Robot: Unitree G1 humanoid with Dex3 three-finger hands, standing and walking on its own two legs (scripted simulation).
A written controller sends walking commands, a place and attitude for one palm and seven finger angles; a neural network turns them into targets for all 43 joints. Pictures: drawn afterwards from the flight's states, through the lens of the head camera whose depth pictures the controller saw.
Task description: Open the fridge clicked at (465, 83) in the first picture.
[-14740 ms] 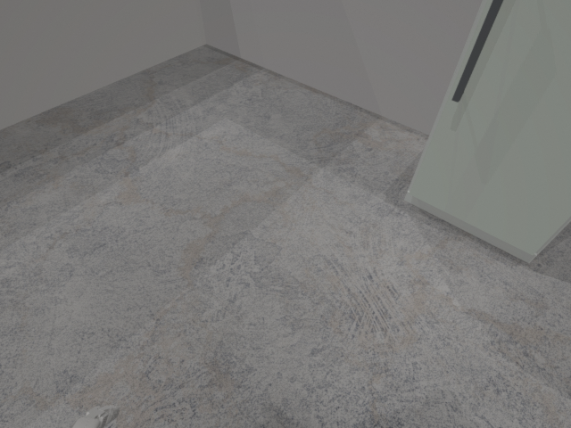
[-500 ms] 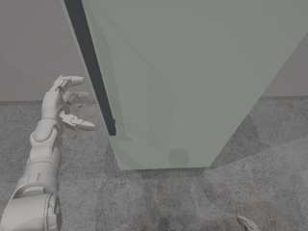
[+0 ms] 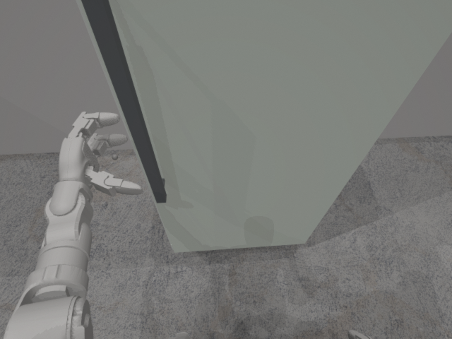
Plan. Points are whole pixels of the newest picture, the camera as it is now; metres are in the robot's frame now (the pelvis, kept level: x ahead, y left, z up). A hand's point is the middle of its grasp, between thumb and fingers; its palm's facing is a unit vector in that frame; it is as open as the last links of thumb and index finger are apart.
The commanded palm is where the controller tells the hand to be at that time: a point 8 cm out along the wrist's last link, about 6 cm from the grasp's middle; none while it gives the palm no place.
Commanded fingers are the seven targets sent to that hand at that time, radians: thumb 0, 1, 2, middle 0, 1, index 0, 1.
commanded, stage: move the hooked fingers beside the handle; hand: left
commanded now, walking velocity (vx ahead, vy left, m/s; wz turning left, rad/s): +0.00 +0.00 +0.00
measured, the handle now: (141, 126) +0.46 +0.16 +0.11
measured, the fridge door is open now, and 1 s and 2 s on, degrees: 0 0 0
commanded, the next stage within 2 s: feel for the door with the fingertips in 1.78 s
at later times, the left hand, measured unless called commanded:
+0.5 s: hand (108, 151) +0.41 +0.21 +0.09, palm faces +0.10 -0.99 -0.04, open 14.0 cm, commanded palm +0.38 +0.26 +0.09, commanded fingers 0.00 -0.50 0.30 -0.30 -1.20 -0.30 -1.20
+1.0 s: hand (105, 154) +0.40 +0.21 +0.10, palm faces +0.06 -1.00 -0.01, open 14.0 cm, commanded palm +0.37 +0.27 +0.09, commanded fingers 0.00 -0.50 0.30 -0.30 -1.20 -0.30 -1.20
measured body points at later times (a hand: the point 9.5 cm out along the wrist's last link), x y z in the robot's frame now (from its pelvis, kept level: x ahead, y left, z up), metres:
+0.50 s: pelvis +0.00 -0.01 +0.00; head +0.06 -0.01 +0.45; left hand +0.40 +0.26 +0.10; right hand +0.10 -0.27 -0.11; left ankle +0.02 +0.09 -0.71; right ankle -0.01 -0.11 -0.71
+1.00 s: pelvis +0.00 +0.00 +0.00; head +0.05 +0.00 +0.45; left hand +0.40 +0.27 +0.10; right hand +0.10 -0.26 -0.11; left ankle +0.02 +0.09 -0.71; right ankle -0.01 -0.11 -0.71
